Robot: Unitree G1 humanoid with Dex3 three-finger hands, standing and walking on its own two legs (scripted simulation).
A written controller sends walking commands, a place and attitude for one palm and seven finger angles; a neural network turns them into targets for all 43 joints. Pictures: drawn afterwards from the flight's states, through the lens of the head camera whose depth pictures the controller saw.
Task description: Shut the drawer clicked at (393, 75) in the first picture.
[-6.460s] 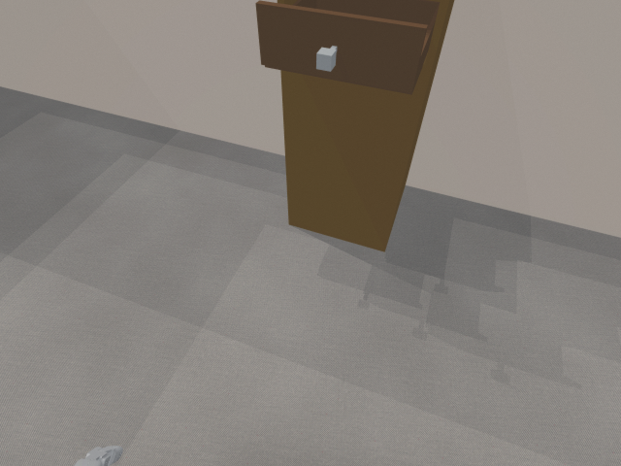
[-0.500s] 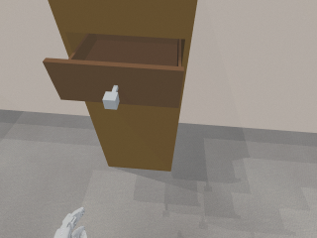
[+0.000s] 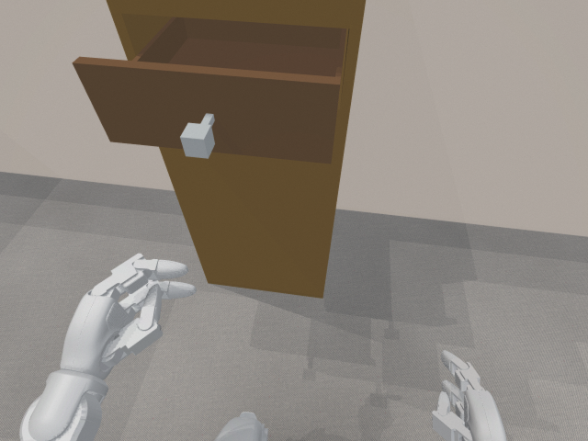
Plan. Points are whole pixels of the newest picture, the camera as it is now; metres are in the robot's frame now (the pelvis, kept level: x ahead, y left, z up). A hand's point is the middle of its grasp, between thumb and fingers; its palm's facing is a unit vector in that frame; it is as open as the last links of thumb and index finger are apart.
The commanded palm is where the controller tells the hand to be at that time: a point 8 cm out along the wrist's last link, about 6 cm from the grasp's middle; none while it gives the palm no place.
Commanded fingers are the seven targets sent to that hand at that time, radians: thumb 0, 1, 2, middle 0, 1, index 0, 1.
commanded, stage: raise the hand and make a fist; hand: left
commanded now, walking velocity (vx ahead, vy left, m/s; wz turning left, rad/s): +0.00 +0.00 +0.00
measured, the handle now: (202, 132) +0.50 +0.19 +0.15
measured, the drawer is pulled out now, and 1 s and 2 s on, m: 0.17 0.17 0.17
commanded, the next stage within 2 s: bring the fist close to the handle in 1.28 s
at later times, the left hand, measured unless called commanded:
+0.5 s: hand (140, 266) +0.25 +0.18 +0.17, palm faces -0.09 -1.00 -0.04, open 3.1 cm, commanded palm +0.24 +0.23 +0.19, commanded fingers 0.00 0.90 0.90 -1.34 -1.53 -1.34 -1.53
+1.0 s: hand (141, 177) +0.29 +0.17 +0.26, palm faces -0.08 -1.00 -0.05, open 3.3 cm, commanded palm +0.26 +0.21 +0.25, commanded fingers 0.00 0.90 0.90 -1.40 -1.60 -1.40 -1.60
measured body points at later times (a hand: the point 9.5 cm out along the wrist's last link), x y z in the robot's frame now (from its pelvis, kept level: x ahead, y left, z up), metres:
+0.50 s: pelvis +0.02 +0.03 +0.04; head +0.01 +0.02 +0.49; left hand +0.25 +0.24 +0.17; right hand +0.21 -0.21 -0.02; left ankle +0.07 +0.13 -0.69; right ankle -0.02 -0.08 -0.69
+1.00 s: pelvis +0.00 +0.03 +0.05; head -0.04 +0.01 +0.50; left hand +0.29 +0.22 +0.26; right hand +0.22 -0.18 -0.01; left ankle +0.07 +0.13 -0.69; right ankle -0.02 -0.08 -0.69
